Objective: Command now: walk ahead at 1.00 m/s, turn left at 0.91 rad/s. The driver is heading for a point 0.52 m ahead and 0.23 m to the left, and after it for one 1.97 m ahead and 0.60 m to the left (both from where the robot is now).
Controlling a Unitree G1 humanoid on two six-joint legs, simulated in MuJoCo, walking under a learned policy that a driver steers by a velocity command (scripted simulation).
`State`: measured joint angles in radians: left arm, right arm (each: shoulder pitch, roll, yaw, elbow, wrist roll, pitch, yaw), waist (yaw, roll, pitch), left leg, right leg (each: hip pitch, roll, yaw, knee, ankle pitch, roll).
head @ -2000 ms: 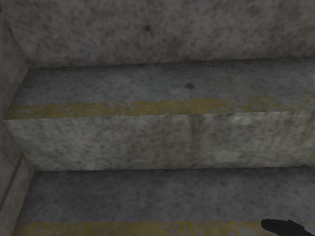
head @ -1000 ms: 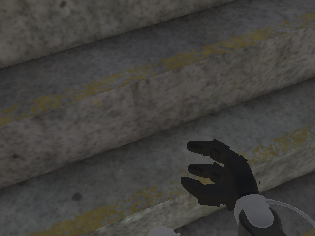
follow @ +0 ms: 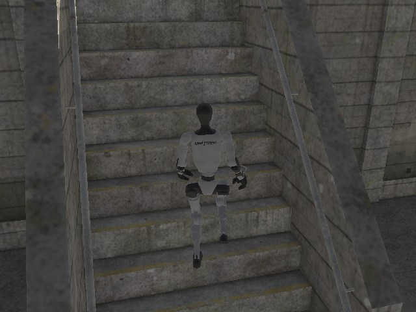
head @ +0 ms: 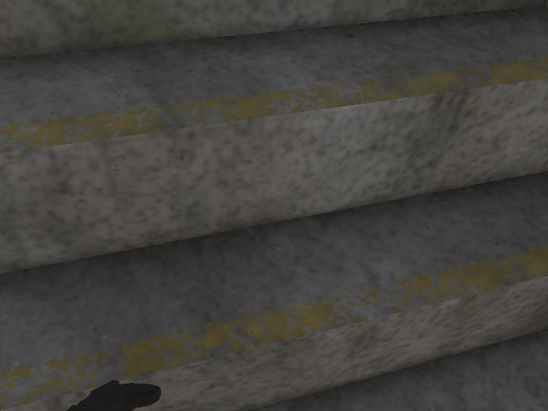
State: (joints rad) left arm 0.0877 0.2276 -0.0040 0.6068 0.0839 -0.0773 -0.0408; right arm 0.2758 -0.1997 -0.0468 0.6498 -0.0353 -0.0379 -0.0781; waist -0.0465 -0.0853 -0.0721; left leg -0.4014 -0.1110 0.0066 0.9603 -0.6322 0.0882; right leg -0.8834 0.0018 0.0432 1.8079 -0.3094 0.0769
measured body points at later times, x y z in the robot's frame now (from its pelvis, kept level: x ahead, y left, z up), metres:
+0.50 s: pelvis +0.11 +0.02 +0.07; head +0.13 +0.00 +0.52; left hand -0.01 +0.25 -0.06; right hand +0.44 -0.07 +0.03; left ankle +0.11 +0.15 -0.35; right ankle +0.05 -0.15 -0.68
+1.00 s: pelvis +0.21 +0.15 +0.29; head +0.27 +0.16 +0.74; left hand +0.58 +0.37 +0.46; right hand +0.16 -0.13 +0.19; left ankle +0.13 +0.17 -0.44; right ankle +0.25 +0.05 -0.18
